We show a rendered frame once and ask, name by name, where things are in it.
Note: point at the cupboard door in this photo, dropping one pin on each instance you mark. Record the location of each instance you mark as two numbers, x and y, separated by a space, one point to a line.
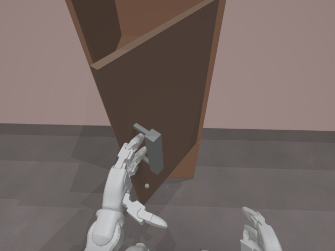
158 81

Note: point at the left robot hand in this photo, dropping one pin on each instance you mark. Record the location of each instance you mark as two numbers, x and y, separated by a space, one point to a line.
119 181

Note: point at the left robot forearm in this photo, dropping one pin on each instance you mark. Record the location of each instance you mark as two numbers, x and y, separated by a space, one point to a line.
106 233

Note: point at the right robot hand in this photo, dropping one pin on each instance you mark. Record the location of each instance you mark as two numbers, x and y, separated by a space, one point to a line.
264 239

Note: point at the handle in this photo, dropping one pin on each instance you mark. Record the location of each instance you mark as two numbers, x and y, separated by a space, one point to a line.
153 142

